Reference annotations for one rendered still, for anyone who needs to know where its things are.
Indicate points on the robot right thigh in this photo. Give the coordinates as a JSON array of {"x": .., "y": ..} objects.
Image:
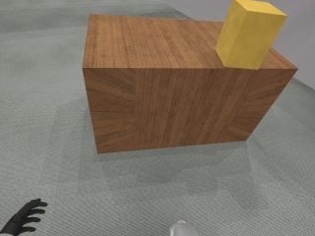
[{"x": 182, "y": 229}]

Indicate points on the pedestal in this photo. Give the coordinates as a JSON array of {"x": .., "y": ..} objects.
[{"x": 159, "y": 83}]

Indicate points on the carton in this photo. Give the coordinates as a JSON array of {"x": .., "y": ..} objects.
[{"x": 248, "y": 32}]

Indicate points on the robot left hand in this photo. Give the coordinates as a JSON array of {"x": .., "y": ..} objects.
[{"x": 15, "y": 225}]

